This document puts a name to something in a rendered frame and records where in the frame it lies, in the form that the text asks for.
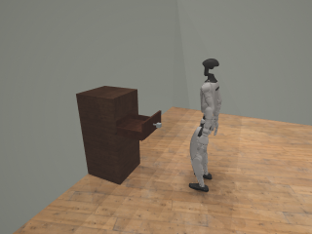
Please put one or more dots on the robot left foot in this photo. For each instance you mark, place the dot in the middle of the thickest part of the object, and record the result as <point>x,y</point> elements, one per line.
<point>197,186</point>

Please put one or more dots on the drawer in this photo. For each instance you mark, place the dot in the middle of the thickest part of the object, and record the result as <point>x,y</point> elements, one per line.
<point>137,126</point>

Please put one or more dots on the right robot hand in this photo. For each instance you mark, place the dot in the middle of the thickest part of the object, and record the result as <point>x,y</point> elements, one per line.
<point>215,128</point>

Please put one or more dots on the right robot forearm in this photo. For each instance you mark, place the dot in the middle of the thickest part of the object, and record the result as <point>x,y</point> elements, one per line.
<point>216,113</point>

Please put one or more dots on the right robot upper arm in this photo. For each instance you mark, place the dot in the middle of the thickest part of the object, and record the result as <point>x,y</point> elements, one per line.
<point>219,99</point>

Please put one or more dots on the handle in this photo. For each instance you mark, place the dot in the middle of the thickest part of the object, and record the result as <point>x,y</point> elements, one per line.
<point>158,125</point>

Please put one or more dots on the left robot forearm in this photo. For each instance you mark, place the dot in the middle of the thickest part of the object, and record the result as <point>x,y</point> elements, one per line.
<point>208,120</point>

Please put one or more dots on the robot right shin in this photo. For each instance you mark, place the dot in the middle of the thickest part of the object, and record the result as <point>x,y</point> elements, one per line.
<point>205,162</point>

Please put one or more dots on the left robot upper arm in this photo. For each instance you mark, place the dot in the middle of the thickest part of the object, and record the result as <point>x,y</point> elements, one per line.
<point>207,92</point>

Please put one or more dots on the left robot hand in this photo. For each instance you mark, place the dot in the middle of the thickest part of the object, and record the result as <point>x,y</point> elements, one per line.
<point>203,140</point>

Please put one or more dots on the cabinet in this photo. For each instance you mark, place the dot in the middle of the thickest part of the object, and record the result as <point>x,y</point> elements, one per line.
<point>108,156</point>

